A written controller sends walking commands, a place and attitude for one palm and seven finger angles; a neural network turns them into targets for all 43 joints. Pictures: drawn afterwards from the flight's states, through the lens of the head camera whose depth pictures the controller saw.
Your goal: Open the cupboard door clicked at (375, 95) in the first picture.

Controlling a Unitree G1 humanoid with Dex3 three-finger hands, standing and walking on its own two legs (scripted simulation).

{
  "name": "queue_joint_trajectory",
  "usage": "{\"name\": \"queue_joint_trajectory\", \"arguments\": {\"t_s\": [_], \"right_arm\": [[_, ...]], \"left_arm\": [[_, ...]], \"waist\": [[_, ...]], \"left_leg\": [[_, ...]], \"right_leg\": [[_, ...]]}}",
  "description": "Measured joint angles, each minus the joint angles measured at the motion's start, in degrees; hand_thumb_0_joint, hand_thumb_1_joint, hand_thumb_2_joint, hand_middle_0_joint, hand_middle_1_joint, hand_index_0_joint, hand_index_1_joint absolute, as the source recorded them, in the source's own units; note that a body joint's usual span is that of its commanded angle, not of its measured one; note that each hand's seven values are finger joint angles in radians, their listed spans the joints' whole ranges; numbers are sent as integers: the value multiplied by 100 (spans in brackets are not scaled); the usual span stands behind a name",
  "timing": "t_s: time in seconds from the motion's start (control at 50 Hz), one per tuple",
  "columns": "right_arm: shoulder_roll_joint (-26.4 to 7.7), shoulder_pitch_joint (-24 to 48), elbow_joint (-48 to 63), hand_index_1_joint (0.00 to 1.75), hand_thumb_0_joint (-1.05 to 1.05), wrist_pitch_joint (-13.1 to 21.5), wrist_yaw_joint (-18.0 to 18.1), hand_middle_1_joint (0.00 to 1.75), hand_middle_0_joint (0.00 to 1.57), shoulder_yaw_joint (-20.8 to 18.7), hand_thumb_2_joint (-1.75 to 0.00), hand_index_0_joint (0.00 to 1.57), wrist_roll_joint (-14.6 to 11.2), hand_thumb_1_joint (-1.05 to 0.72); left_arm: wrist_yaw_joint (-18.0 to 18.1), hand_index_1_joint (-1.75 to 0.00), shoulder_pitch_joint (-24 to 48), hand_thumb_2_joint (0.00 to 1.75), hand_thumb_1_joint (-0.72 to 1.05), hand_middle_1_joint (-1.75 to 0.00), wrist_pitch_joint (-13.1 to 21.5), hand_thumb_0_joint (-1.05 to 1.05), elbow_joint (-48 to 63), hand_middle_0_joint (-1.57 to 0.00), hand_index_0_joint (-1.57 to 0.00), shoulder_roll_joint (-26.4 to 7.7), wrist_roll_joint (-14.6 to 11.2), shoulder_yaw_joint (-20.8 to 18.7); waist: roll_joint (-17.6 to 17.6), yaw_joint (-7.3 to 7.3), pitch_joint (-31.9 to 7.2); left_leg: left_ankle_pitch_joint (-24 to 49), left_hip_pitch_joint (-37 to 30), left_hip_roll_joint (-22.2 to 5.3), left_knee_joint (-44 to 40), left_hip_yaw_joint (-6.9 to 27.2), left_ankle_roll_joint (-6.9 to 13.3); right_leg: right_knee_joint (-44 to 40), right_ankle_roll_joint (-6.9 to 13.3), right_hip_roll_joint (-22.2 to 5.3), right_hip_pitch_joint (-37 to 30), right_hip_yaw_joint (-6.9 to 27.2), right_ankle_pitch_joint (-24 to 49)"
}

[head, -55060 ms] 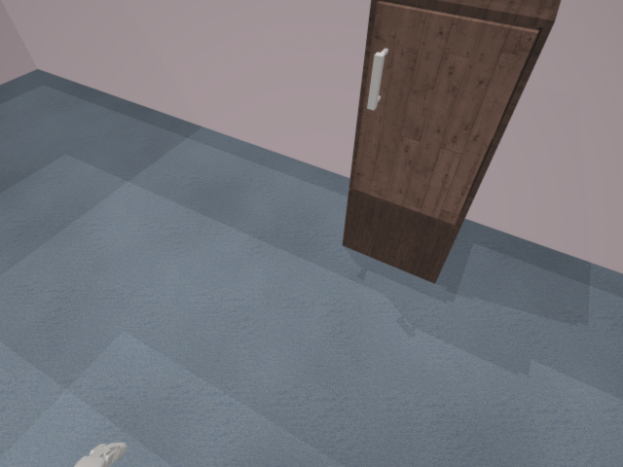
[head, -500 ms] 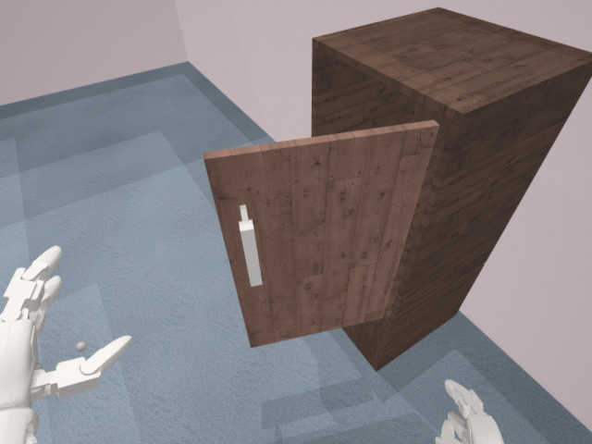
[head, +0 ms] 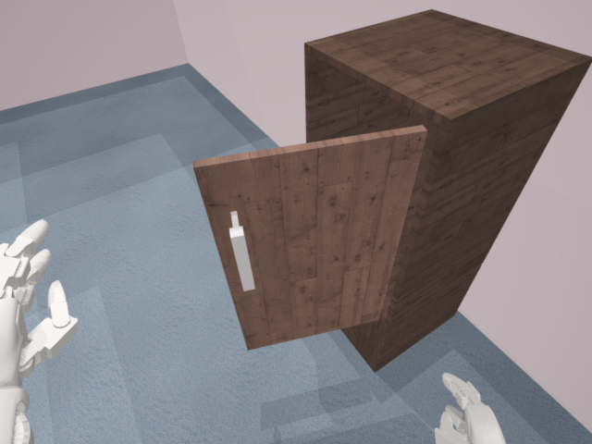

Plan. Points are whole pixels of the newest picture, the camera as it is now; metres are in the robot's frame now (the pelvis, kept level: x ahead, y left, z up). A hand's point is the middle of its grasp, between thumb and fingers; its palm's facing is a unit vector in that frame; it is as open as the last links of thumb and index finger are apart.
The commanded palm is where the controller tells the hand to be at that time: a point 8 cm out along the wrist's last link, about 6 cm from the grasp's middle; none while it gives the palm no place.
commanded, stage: draw the hand back to the body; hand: left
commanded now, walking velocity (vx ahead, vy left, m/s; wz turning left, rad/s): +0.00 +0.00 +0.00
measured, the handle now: (241, 251) +0.41 +0.16 +0.00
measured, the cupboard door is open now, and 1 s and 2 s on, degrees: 71 71 71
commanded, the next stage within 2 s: step back with the hand held close in 0.14 s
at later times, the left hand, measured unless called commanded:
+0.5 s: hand (62, 325) +0.18 +0.27 +0.15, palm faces +0.38 -0.79 -0.47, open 7.4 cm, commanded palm +0.12 +0.31 +0.17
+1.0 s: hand out of the picture +0.10 +0.29 +0.15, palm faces +0.46 -0.78 -0.43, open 7.4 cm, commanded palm +0.03 +0.32 +0.17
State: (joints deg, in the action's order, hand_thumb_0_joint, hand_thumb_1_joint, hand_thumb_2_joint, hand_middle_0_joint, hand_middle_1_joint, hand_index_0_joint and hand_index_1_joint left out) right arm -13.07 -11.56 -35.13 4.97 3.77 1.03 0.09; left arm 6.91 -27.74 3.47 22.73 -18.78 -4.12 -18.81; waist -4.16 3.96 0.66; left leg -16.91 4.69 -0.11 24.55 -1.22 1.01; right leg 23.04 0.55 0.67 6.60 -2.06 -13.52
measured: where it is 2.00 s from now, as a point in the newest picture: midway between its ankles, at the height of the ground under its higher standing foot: outside the picture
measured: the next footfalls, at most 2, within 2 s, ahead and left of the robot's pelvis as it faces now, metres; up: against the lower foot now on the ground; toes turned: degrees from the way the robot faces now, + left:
right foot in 1.22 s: -0.10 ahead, -0.11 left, +0.00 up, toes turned +6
left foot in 1.44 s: -0.11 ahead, +0.10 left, +0.00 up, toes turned +0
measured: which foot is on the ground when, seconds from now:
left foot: down 0.00-1.00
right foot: down 0.00-1.00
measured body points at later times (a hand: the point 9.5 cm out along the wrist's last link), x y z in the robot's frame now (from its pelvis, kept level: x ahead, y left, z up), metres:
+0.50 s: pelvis -0.03 +0.01 +0.00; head -0.01 +0.00 +0.45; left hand +0.16 +0.31 +0.18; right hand +0.15 -0.24 -0.09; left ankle -0.04 +0.10 -0.74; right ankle -0.01 -0.11 -0.74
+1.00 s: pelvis -0.11 +0.02 -0.02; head -0.10 +0.04 +0.43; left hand +0.07 +0.33 +0.17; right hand +0.06 -0.22 -0.09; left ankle -0.04 +0.10 -0.74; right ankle -0.01 -0.11 -0.74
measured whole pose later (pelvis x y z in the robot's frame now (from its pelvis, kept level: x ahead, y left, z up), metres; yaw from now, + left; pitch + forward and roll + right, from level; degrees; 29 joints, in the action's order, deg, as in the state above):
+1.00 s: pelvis -0.11 +0.02 -0.02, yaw -1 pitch -1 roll -1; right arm -12.5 -12.3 -32.5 2.7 4.0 0.2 0.3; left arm 9.5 -28.7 11.6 28.2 -21.1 -0.2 -23.9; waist 0.3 0.6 2.3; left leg -17.6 23.0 0.8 38.2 -2.7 3.5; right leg 31.4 -1.0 -0.4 22.9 -0.6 -8.0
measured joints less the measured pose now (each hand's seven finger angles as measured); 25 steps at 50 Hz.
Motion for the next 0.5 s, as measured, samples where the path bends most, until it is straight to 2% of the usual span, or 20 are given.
{"name": "queue_joint_trajectory", "arguments": {"t_s": [0.3, 0.4, 0.5], "right_arm": [[-5, -16, -93, 30, 1, 66, 33, 30, 20, -22, -90, 20, -18, -90], [-45, 123, 36, 30, 1, -154, -18, 30, 20, -37, -90, 21, -3, -90], [-111, 187, 180, 30, 1, -353, -4, 30, 20, -141, -90, 21, -22, -90]], "left_arm": [[26, -31, 139, 90, 89, -31, 159, 2, -80, -21, -21, -29, 23, -85], [32, -31, 97, 90, 89, -31, 476, 2, -112, -21, -21, -156, 97, -344], [44, -30, -105, 90, 90, -31, 527, 2, -8, -21, -21, -255, 124, -292]], "waist": [[0, -23, 75], [-7, -191, 34], [89, -331, 130]], "left_leg": [[116, -49, -41, -42, -6, -19], [156, 328, -86, 60, -33, 8], [293, 578, -7, 1, -144, 76]], "right_leg": [[-133, 29, 42, -87, 2, 163], [-298, 7, 87, 181, 28, 368], [-282, -72, 9, 494, 136, 503]]}}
